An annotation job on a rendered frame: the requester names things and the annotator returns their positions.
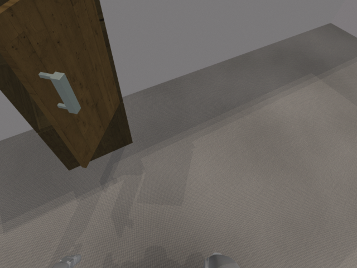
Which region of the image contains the robot right thigh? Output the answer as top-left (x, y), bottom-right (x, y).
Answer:
top-left (203, 255), bottom-right (240, 268)

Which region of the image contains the robot left hand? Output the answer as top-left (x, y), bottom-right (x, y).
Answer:
top-left (52, 254), bottom-right (81, 268)

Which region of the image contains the handle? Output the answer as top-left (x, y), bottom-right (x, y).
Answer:
top-left (38, 72), bottom-right (81, 114)

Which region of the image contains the cupboard door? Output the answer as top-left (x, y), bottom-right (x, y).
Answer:
top-left (0, 0), bottom-right (120, 168)

